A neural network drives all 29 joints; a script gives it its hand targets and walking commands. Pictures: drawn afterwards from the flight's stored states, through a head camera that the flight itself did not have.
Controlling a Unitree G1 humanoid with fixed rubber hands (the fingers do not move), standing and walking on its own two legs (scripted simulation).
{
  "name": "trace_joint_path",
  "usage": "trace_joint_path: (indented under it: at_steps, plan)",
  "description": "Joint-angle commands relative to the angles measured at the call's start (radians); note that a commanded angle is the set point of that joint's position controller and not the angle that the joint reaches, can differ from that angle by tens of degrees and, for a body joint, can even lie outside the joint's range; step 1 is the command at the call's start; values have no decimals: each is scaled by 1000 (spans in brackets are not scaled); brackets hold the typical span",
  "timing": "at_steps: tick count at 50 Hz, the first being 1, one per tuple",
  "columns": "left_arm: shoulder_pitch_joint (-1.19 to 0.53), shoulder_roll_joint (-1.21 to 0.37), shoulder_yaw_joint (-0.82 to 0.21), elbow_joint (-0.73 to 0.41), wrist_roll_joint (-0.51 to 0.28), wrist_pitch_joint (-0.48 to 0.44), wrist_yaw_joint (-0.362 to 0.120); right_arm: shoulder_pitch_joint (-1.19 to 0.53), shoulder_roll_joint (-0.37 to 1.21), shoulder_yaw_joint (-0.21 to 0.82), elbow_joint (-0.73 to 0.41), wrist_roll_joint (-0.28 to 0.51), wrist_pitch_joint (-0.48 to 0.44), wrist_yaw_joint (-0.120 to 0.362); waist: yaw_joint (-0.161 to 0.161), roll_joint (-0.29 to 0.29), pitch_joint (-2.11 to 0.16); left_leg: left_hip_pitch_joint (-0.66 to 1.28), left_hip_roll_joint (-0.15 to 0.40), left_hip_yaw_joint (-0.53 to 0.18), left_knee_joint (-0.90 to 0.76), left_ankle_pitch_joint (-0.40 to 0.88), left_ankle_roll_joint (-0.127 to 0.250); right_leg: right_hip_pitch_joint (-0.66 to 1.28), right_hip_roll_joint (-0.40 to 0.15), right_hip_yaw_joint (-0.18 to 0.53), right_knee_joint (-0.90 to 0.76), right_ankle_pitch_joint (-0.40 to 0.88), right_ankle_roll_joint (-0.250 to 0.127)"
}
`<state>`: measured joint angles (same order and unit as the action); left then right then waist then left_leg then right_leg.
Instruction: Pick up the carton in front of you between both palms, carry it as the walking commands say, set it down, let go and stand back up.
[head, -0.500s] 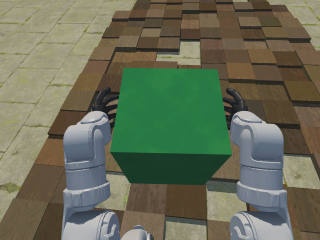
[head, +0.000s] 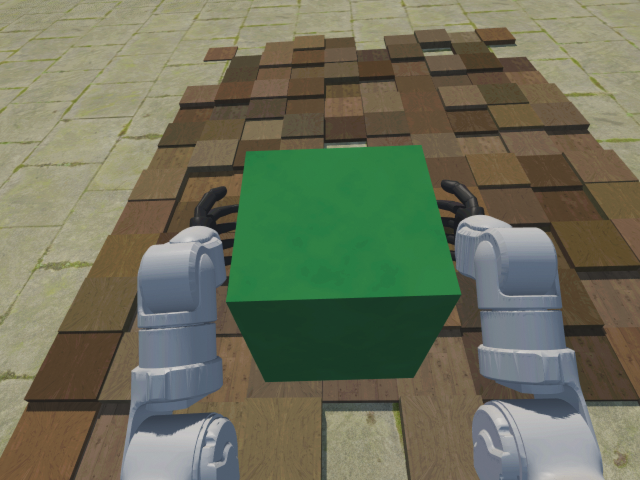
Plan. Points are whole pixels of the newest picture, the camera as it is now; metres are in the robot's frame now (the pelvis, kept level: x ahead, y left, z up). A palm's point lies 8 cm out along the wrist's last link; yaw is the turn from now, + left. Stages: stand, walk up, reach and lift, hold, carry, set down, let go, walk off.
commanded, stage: carry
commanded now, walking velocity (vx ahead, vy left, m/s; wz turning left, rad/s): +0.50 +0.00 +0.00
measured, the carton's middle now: (336, 273) +0.37 -0.02 +0.07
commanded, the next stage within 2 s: none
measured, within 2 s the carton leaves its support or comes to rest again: neither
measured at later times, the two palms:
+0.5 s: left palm (209, 97) +0.67 +0.16 +0.18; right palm (394, 89) +0.65 -0.14 +0.17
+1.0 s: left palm (258, 43) +0.93 +0.10 +0.15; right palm (396, 36) +0.95 -0.20 +0.14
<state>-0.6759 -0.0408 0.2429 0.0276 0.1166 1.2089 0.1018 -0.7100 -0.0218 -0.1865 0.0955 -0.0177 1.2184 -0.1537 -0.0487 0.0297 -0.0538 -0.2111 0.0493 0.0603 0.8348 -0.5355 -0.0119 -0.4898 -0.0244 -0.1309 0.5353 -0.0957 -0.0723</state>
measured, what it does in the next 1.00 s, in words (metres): walks ahead: left foot, then right foot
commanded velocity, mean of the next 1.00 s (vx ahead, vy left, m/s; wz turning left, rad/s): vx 0.50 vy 0.00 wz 0.00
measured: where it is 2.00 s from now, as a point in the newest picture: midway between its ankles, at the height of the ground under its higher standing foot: (332, 242)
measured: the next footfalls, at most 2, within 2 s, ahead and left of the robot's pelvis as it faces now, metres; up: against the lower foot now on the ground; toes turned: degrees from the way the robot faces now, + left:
left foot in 0.36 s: +0.37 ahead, +0.12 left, +0.03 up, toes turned +5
right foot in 0.80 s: +0.61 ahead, -0.12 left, +0.00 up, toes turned -6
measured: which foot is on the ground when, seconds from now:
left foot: up 0.00-0.34, down 0.36-0.80, up 0.82-1.00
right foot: down 0.00-0.42, up 0.44-0.78, down 0.80-1.00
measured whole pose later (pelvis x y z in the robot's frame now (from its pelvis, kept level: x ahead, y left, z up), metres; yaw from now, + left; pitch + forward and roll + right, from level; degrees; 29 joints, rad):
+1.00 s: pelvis +0.56 -0.06 +0.01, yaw +0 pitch +5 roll +3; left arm -0.78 -0.01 0.30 0.08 0.08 1.32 0.10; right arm -0.84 -0.02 -0.23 0.15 -0.05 1.35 -0.16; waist 0.02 0.02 0.02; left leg -0.66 0.01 0.05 1.25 -0.39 0.01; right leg -0.35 -0.01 -0.10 0.51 -0.25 -0.08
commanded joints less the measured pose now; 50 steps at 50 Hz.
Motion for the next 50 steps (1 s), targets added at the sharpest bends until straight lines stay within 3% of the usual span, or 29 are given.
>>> trace_joint_path:
  at_steps: [1, 2, 4, 6, 9, 12, 14, 16, 17, 18, 19, 20, 21, 22, 23, 25, 27, 30, 35, 37, 38, 39, 40, 41, 42, 44, 45, 46, 50]
  plan:
    - [-740, -967, -640, -114, -456, 16, -207, -820, 1137, 648, -154, 445, 4, 242, 86, -159, -437, -546, -18, -65, 346, 90, 21, 736, -330, 470, -151, 307, -114]
    - [-847, -980, -663, -208, -503, 15, -208, -839, 1157, 653, -190, 452, -2, 231, 72, -125, -441, -500, -1, -76, 291, 141, 16, 700, -305, 393, -173, 293, -85]
    - [-863, -981, -673, -258, -522, 29, -198, -824, 1116, 635, -222, 427, 1, 197, 78, -145, -451, -468, 4, -51, 206, 179, 3, 681, -267, 311, -198, 278, -51]
    - [-858, -941, -672, -292, -527, 43, -185, -767, 1067, 614, -261, 387, 9, 165, 99, -159, -476, -456, -10, -27, 131, 202, 5, 696, -259, 276, -202, 279, -76]
    - [-781, -902, -661, -271, -528, 83, -188, -708, 984, 594, -259, 316, 46, 137, 103, -185, -461, -517, -6, -12, 49, 284, -2, 762, -238, 228, -191, 363, -97]
    - [-779, -886, -661, -238, -531, 109, -202, -710, 938, 582, -257, 285, 74, 144, 120, -160, -427, -500, -26, 25, -111, 365, 7, 779, -210, 181, -168, 445, -86]
    - [-749, -873, -650, -159, -512, 120, -209, -677, 912, 559, -187, 255, 94, 157, 130, -149, -378, -448, -49, 69, -252, 417, 15, 761, -194, 154, -146, 496, -70]
    - [-778, -883, -648, -131, -504, 118, -218, -725, 924, 562, -179, 271, 97, 177, 97, -166, -371, -246, -94, 134, -400, 459, 29, 674, -167, 72, -72, 611, -29]
    - [-803, -888, -649, -104, -513, 120, -219, -722, 912, 547, -151, 268, 99, 185, 49, -142, -434, 12, -82, 150, -424, 489, 60, 537, -137, 15, 67, 596, 6]
    - [-815, -886, -642, -104, -496, 118, -219, -715, 929, 545, -124, 273, 98, 193, 1, -64, -499, 314, 74, -65, -350, 551, 143, 242, -92, 20, 232, 404, 49]
    - [-829, -911, -648, -80, -507, 126, -222, -705, 916, 514, -95, 264, 97, 197, -37, 215, -582, 517, 290, -456, -368, 677, 273, -21, 25, 46, 485, -142, 68]
    - [-889, -963, -669, -107, -531, 122, -224, -695, 947, 520, -100, 270, 88, 200, -38, 270, -569, 638, 309, -533, -341, 927, 362, -201, 91, 109, 642, -440, 46]
    - [-900, -996, -659, -97, -552, 119, -225, -731, 978, 534, -150, 290, 79, 201, -50, 178, -554, 641, 290, -487, -329, 1003, 343, -292, 60, 142, 702, -472, 42]
    - [-885, -1007, -652, -74, -543, 111, -219, -797, 1021, 562, -204, 324, 76, 203, -60, 83, -531, 613, 271, -389, -331, 993, 293, -322, 19, 174, 648, -425, 33]
    - [-883, -1007, -628, -92, -523, 103, -212, -864, 1058, 585, -245, 358, 75, 208, -46, 30, -519, 564, 259, -349, -364, 936, 244, -298, -19, 191, 582, -346, 35]
    - [-836, -1003, -591, -84, -471, 103, -189, -924, 1076, 604, -292, 401, 72, 219, -18, 85, -510, 490, 236, -306, -406, 795, 195, -243, -35, 172, 452, -308, 40]
    - [-800, -976, -586, -99, -431, 99, -169, -912, 1078, 612, -303, 426, 74, 226, -17, 144, -503, 441, 209, -257, -414, 755, 210, -185, -16, 132, 308, -269, 60]
    - [-773, -892, -574, -116, -351, 96, -144, -896, 1065, 624, -283, 444, 84, 242, -34, 149, -452, 373, 187, -200, -439, 666, 206, -152, -20, 106, 198, -80, 69]
    - [-706, -826, -546, 18, -326, 131, -157, -823, 996, 606, -139, 431, 102, 247, -14, 125, -361, 204, 143, -65, -369, 550, 128, 72, -2, 50, -60, 100, 65]
    - [-703, -823, -526, 72, -336, 135, -176, -831, 993, 596, -101, 420, 104, 243, 50, -13, -393, 63, 81, 41, -102, 605, 85, 359, 27, -31, -110, 120, 35]
    - [-687, -820, -516, 115, -335, 139, -186, -852, 996, 579, -71, 411, 110, 239, 91, -91, -414, -94, 34, 58, 87, 421, 50, 533, -70, 59, -82, 165, 21]
    - [-709, -794, -475, 137, -339, 137, -192, -883, 1020, 582, -47, 424, 113, 238, 88, -328, -433, -363, -72, 37, 289, 23, 18, 718, -279, 381, -49, 443, -9]
    - [-720, -828, -468, 129, -361, 136, -195, -875, 1032, 569, -36, 417, 115, 234, 90, -411, -481, -516, -97, -23, 445, -65, 8, 809, -354, 563, -106, 321, -81]
    - [-724, -856, -451, 151, -368, 133, -202, -897, 1059, 546, -18, 426, 115, 232, 93, -350, -461, -603, -79, -47, 533, -17, 17, 794, -362, 623, -130, 223, -101]
    - [-801, -901, -470, 86, -403, 121, -207, -961, 1106, 541, -63, 444, 106, 228, 103, -269, -467, -623, -51, -64, 509, 38, 38, 776, -335, 571, -124, 126, -104]
    - [-895, -967, -499, 12, -464, 110, -219, -951, 1140, 528, -49, 430, 92, 215, 91, -156, -430, -602, -12, -65, 482, 128, 27, 658, -288, 449, -124, 209, -100]
    - [-933, -1010, -521, -35, -490, 103, -225, -943, 1160, 531, -87, 417, 78, 206, 76, -143, -439, -579, -5, -54, 451, 151, 20, 644, -267, 379, -121, 272, -75]
    - [-946, -1023, -524, -44, -497, 100, -227, -945, 1161, 530, -110, 408, 70, 196, 89, -162, -459, -564, -9, -41, 428, 163, 26, 636, -259, 350, -132, 262, -69]
    - [-909, -1037, -574, -124, -517, 87, -220, -842, 1152, 539, -137, 355, 52, 164, 99, -159, -492, -687, -18, -9, 465, 202, 37, 749, -249, 315, -119, 317, -98]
